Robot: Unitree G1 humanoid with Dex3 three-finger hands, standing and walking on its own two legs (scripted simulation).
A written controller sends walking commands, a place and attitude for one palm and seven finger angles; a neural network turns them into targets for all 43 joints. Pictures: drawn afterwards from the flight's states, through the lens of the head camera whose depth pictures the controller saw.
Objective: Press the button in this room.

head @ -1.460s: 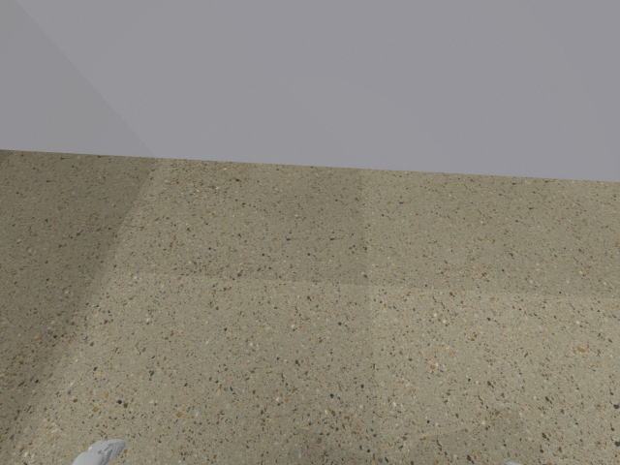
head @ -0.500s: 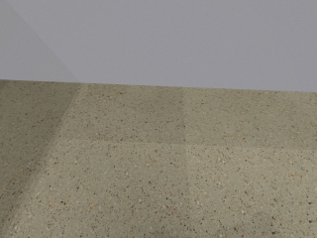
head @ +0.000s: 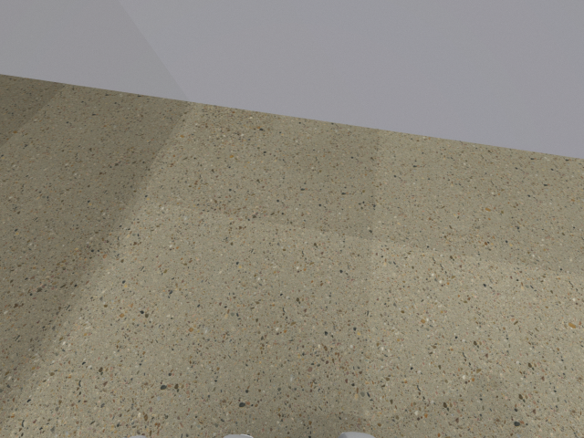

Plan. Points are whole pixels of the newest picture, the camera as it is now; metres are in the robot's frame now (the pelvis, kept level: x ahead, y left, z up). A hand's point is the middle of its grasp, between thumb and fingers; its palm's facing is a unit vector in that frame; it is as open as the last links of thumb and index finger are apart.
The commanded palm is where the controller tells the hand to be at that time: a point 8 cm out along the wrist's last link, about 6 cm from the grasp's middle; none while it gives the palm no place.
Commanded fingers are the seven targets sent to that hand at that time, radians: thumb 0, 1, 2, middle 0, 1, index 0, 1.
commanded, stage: turn or walk to find it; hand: left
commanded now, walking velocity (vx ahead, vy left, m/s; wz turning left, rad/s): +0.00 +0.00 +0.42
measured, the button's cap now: out of the picture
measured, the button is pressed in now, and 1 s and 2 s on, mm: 0 0 0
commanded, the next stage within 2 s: none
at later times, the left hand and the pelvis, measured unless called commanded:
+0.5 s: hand out of the picture -0.06 +0.16 -0.16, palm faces +0.29 -0.93 -0.24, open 7.4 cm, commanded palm none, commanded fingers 0.00 0.90 0.90 -0.20 -0.30 -0.20 -0.30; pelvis -0.04 -0.04 +0.00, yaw +16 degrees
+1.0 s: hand out of the picture -0.07 +0.22 -0.15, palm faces +0.46 -0.85 -0.25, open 7.4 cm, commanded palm none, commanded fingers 0.00 0.90 0.90 -0.20 -0.30 -0.20 -0.30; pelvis -0.07 -0.02 +0.00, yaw +26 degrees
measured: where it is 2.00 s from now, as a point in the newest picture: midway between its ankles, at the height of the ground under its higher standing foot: outside the picture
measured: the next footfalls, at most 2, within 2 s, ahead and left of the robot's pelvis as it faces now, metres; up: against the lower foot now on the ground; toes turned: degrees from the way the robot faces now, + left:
right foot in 0.14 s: +0.01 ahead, -0.14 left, +0.00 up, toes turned +4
left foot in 0.60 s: -0.06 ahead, +0.10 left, +0.00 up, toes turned +23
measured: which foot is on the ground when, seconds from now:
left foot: down 0.00-0.14, up 0.16-0.58, down 0.60-1.00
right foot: up 0.00-0.12, down 0.14-0.60, up 0.62-1.00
